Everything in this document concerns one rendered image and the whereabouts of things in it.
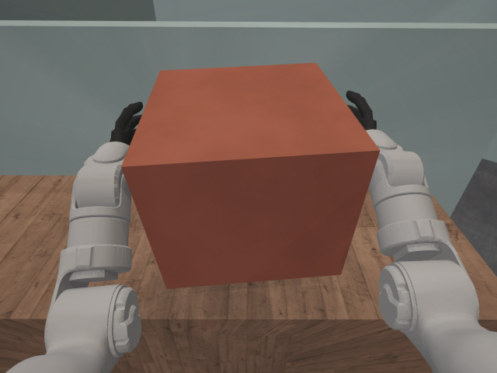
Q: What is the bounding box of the robot right forearm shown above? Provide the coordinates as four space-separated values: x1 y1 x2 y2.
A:
366 129 479 317

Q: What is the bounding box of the left robot upper arm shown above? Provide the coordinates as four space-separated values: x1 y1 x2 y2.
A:
6 284 141 373

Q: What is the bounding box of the carton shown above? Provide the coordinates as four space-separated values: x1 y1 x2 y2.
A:
121 63 380 289

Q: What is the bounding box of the right robot hand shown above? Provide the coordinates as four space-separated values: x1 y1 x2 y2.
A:
346 91 377 131

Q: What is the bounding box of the pedestal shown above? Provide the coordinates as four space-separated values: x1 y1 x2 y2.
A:
0 175 497 373

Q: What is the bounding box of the right robot upper arm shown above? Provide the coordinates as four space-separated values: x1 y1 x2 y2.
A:
379 260 497 373

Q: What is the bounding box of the left robot hand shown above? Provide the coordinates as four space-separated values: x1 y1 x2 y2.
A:
110 102 143 145

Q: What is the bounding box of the robot left forearm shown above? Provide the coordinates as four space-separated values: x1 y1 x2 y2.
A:
44 141 132 350

